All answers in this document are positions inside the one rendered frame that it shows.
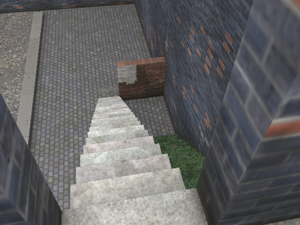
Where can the stairs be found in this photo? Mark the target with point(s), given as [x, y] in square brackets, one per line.
[120, 160]

